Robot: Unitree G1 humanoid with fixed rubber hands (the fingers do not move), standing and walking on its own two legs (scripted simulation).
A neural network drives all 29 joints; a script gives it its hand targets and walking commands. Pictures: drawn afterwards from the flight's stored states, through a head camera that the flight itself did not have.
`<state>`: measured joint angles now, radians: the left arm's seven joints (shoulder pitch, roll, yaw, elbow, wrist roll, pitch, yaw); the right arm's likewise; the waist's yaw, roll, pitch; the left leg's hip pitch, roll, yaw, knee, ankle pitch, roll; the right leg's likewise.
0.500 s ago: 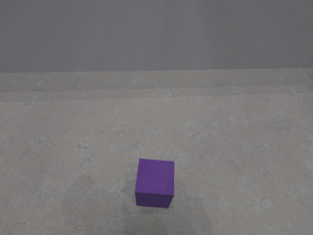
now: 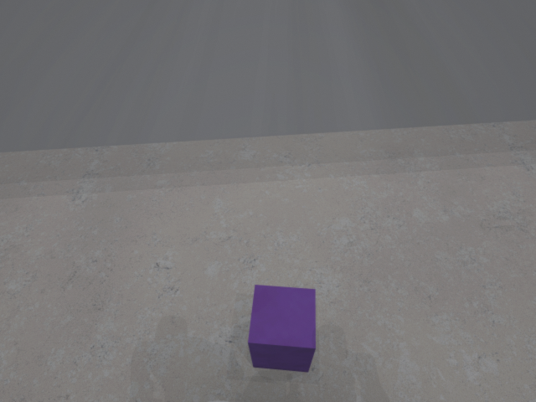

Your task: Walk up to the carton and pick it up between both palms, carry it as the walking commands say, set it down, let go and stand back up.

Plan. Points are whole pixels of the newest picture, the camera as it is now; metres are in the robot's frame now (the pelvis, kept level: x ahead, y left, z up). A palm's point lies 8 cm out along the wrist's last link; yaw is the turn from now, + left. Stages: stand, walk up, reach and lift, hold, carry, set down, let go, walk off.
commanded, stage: walk up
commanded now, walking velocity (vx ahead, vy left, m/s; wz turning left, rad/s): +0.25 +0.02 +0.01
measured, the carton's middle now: (282, 330) +0.42 -0.01 -0.63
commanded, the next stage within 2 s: stand in 0.72 s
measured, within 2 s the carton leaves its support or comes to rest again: neither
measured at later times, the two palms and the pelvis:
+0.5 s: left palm out of the picture +0.07 +0.26 -0.14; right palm out of the picture +0.08 -0.20 -0.14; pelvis +0.04 +0.03 +0.00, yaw -1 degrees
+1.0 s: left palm out of the picture +0.07 +0.26 -0.14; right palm out of the picture +0.08 -0.20 -0.15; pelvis +0.04 +0.03 -0.01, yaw -1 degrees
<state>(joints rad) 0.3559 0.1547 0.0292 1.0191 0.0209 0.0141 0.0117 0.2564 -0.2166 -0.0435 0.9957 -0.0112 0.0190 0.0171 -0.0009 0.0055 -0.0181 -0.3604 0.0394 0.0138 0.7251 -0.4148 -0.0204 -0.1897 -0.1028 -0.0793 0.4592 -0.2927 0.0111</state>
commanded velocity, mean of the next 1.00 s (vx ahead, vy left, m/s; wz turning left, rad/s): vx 0.01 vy -0.01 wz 0.00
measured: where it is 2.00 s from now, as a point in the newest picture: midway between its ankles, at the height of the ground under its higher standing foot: outside the picture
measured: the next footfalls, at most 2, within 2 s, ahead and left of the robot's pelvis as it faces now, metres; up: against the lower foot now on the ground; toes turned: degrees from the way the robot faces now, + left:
left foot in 0.08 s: +0.06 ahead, +0.15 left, +0.00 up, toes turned -6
right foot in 0.42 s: +0.07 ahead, -0.09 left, +0.00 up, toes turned +1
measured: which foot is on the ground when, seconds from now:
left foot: up 0.00-0.06, down 0.08-1.00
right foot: down 0.00-0.08, up 0.10-0.40, down 0.42-1.00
